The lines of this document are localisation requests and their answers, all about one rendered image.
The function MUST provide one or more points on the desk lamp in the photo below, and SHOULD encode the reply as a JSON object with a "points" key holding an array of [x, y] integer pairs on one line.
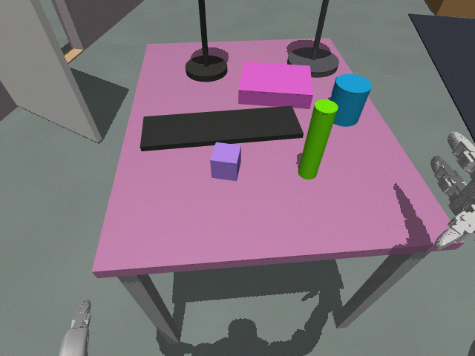
{"points": [[205, 68], [322, 62]]}

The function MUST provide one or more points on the right robot hand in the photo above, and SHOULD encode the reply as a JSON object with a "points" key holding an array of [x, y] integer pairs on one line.
{"points": [[462, 195]]}

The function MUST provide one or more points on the armchair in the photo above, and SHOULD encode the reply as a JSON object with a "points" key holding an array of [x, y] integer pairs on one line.
{"points": [[456, 8]]}

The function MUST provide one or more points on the left robot hand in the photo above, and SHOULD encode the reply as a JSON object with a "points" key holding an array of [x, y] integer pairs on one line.
{"points": [[75, 340]]}

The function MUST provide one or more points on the table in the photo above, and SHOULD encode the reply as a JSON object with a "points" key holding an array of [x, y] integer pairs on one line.
{"points": [[167, 214]]}

